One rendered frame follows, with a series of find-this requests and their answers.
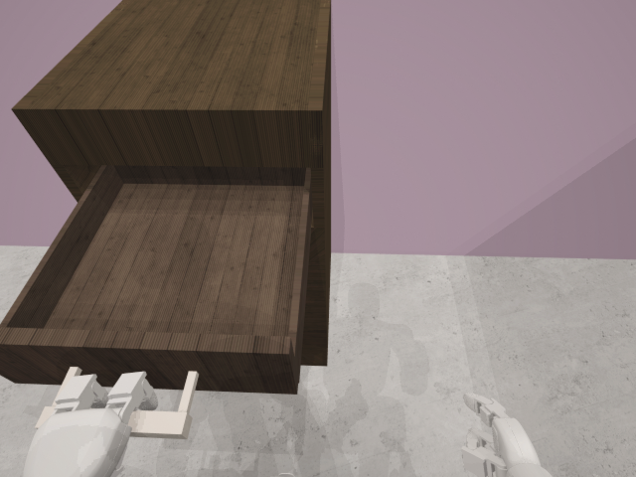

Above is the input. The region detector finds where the left robot hand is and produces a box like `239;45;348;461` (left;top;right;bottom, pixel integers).
23;372;158;477

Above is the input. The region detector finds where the handle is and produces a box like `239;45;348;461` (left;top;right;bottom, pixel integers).
35;367;199;439

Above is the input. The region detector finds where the cabinet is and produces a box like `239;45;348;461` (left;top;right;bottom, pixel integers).
11;0;331;366

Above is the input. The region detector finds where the drawer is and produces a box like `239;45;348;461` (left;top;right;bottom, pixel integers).
0;165;313;395

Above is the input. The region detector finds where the right robot hand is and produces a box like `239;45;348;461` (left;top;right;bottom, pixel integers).
461;393;542;477

